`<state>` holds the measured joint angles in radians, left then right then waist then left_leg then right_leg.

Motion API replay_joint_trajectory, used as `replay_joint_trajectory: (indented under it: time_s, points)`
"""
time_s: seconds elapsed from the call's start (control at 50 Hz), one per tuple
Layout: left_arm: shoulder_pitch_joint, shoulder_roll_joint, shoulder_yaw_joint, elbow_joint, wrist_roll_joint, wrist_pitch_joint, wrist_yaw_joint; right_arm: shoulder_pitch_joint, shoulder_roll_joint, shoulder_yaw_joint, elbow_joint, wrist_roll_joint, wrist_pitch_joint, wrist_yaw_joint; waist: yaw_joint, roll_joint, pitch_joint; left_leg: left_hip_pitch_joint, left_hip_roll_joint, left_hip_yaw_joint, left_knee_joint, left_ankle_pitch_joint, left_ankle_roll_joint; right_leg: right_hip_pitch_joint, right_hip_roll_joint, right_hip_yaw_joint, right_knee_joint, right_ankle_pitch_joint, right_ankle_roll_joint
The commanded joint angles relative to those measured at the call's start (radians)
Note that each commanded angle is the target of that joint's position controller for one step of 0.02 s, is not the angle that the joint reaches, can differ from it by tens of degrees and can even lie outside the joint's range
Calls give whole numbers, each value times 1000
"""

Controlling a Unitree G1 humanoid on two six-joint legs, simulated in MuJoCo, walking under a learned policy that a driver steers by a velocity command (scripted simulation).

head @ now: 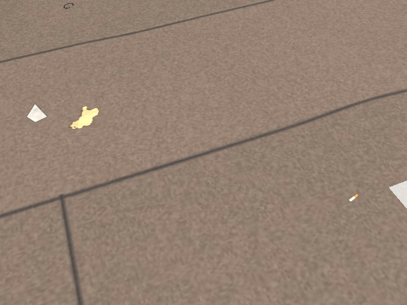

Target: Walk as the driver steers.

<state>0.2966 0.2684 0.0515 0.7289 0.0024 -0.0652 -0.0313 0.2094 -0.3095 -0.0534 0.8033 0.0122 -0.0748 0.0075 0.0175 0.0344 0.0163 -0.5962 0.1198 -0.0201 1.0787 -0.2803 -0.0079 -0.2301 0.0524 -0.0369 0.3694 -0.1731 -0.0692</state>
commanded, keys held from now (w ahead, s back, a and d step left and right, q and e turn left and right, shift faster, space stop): w+q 0.58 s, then w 0.42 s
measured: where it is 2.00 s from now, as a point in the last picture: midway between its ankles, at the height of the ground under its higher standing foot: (146, 199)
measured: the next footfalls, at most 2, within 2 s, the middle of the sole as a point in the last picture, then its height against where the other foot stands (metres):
left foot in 0.32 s outside the picture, level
right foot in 0.82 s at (205, 251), level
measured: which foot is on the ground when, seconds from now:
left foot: up 0.00-0.30, down 0.32-0.84, up 0.86-1.00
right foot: down 0.00-0.34, up 0.36-0.80, down 0.82-1.00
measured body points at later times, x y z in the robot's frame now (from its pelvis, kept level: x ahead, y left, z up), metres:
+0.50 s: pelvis +0.28 +0.09 -0.01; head +0.31 +0.12 +0.44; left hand +0.35 +0.39 -0.11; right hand +0.44 -0.16 -0.11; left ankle +0.30 +0.17 -0.74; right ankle +0.29 -0.08 -0.66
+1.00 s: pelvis +0.57 +0.12 +0.00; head +0.60 +0.12 +0.45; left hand +0.56 +0.41 -0.11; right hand +0.78 -0.09 -0.12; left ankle +0.49 +0.24 -0.66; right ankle +0.63 +0.04 -0.74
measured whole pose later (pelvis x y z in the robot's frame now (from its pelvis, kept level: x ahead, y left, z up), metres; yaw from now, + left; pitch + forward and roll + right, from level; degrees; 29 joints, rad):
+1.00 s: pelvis +0.57 +0.12 +0.00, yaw +23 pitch +1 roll -1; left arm 0.27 0.26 0.05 0.76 0.00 -0.10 -0.03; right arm 0.27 -0.30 -0.05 0.73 0.01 -0.05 0.00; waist 0.02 0.04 0.01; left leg -0.51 0.03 -0.05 1.12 -0.34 0.02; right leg -0.26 0.05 -0.02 0.41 -0.18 -0.06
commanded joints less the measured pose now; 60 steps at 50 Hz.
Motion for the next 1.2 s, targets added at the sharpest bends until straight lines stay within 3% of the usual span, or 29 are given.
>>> replay_joint_trajectory:
  time_s: [0.02,0.12,0.24,0.28,0.3,0.32,0.34,0.36,0.38,0.4,0.42,0.44,0.46,0.52,0.62,0.7,0.76,0.8,0.82,0.84,0.86,0.88,0.9,0.92,0.94,0.96,1.02,1.12,1.2]
  points:
    - [-45,142,40,-52,3,-33,12,19,-46,-9,-48,-6,9,-3,-34,-94,-20,-88,42,-40,-96,146,-20,60,-280,197,-231,206,-193]
    - [1,168,48,-6,4,-34,25,-122,-24,4,-81,8,2,19,27,-85,32,-56,-6,-18,-368,381,-1,94,-264,41,-262,182,-131]
    - [41,189,63,48,-15,-7,36,-215,-38,1,-151,6,2,51,50,-85,62,-100,-44,11,-487,257,61,305,-332,-25,-176,290,-85]
    - [17,215,70,44,-17,8,47,-157,-68,-15,-155,2,5,56,8,-116,5,17,-101,75,-488,153,96,336,-325,-63,-39,620,-54]
    - [-1,220,70,38,-16,19,54,-47,-99,-36,-133,1,7,54,-57,-114,-65,171,-148,111,-514,152,120,315,-298,-101,122,771,-28]
    - [13,197,59,28,-9,24,64,111,-161,-69,-93,5,10,43,-125,-79,-158,423,-167,78,-527,188,157,195,-251,-132,350,738,9]
    - [89,118,29,-19,15,7,62,227,-284,-103,-85,3,16,26,-118,127,-287,811,78,-344,-533,170,305,-188,-144,-140,744,305,76]
    - [84,73,6,-30,16,-28,47,215,-269,-89,-100,18,11,31,-92,214,-409,993,214,-804,-730,18,429,-456,24,46,977,-393,107]
    - [-3,152,24,-45,-24,-58,28,210,-201,-69,-104,11,8,31,-135,127,-344,963,197,-722,-769,-50,375,-567,-46,154,1023,-358,80]
    - [-71,155,21,-66,-40,-74,23,171,-165,-60,-109,7,5,27,-126,67,-226,836,159,-585,-769,-15,336,-589,-88,134,975,-281,59]
    - [-97,148,21,-70,-21,-79,28,110,-142,-52,-119,5,6,25,-85,-13,-135,677,121,-482,-779,74,309,-554,-128,123,878,-217,56]
    - [-99,160,31,-67,0,-71,35,59,-110,-41,-136,-4,7,21,-49,-9,-97,558,89,-410,-800,167,293,-480,-157,124,797,-175,61]
    - [-84,157,34,-68,6,-59,35,30,-103,-37,-153,-12,9,17,-21,17,-79,480,67,-386,-823,221,295,-425,-164,124,765,-152,70]
    - [-74,123,29,-72,14,-32,40,28,-126,-46,-157,-7,4,3,1,21,-57,371,36,-306,-859,340,308,-389,-154,99,650,-86,112]
    - [-242,72,8,-106,9,-38,31,89,-136,-49,-128,5,11,-19,-65,43,-25,330,-35,-205,-847,278,236,-319,-99,78,283,243,140]
    - [-333,90,10,-129,-6,-55,7,168,-131,-45,-87,8,17,-19,-111,50,-4,429,18,-262,-800,226,225,-307,-83,84,162,285,111]
    - [-320,117,20,-135,-5,-65,-1,180,-138,-48,-75,3,27,-21,-93,71,3,537,68,-323,-731,305,208,-302,-75,80,118,157,65]
    - [-190,147,40,-102,-1,-71,5,152,-127,-45,-81,2,33,-20,-17,78,-53,549,27,-296,-602,528,177,-120,-48,42,62,134,15]
    - [-49,188,54,-81,12,-74,10,138,-95,-30,-97,-5,31,-18,50,45,-179,466,-25,-248,-403,525,145,120,-139,121,108,177,-45]
    - [95,277,78,-58,24,-70,14,239,-36,-9,-112,-4,19,-19,57,-153,-345,158,-159,-145,-52,242,71,503,-344,453,116,123,-188]
    - [159,242,75,-15,-5,-58,4,277,-36,-2,-105,8,7,-17,61,-345,-381,-77,-219,-130,162,-285,34,613,-453,778,-24,-103,-267]
    - [116,172,53,-23,-22,-53,5,186,-120,-21,-114,20,1,-14,81,-211,-230,-183,-158,-168,235,-252,39,514,-428,728,-62,-267,-223]
    - [55,144,42,-34,-12,-43,10,89,-125,-22,-137,19,-1,-11,75,-127,-124,-194,-111,-125,227,-169,42,386,-387,593,-79,-249,-184]
    - [7,126,32,-35,-2,-37,9,33,-111,-20,-153,5,-3,-8,49,-81,-38,-181,-75,-93,159,-106,40,255,-342,498,-114,-155,-172]
    - [-23,107,24,-37,5,-39,9,27,-102,-25,-154,-6,-2,-7,22,-91,-14,-138,-42,-89,93,-59,37,180,-310,438,-137,-69,-161]
    - [-37,102,21,-36,9,-40,8,48,-84,-23,-149,-5,1,-5,1,-114,-11,-91,-29,-80,57,-36,31,132,-284,393,-159,-5,-156]
    - [-29,129,28,-16,-6,-47,11,43,-41,-11,-151,-8,9,-5,-15,-125,-12,-72,-13,-45,-62,12,6,85,-267,290,-203,154,-174]
    - [20,168,37,24,-18,-32,22,-117,-5,7,-183,-8,-4,5,36,-100,7,-17,-31,-6,-386,290,-9,82,-222,148,-221,239,-137]
    - [98,181,39,68,-26,-16,24,-226,-15,4,-217,5,-14,23,74,-102,32,5,-61,4,-512,343,7,159,-258,152,-194,225,-124]
Velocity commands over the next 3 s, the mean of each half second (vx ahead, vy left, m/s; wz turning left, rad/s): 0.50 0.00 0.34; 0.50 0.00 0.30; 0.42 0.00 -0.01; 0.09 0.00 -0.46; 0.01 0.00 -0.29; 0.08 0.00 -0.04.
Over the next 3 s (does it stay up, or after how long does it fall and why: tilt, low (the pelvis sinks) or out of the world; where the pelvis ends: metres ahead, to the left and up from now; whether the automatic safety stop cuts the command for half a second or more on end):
stays up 0.92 0.30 -0.01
